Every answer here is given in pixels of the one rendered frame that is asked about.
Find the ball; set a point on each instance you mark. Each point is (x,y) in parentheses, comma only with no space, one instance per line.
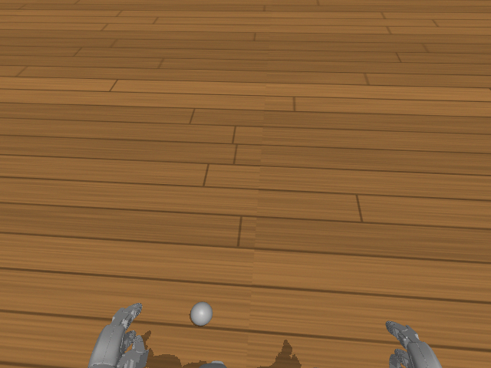
(201,313)

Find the left robot hand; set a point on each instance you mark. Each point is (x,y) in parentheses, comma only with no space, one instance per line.
(113,342)

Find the right robot hand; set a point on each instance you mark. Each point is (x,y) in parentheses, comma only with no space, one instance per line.
(418,355)

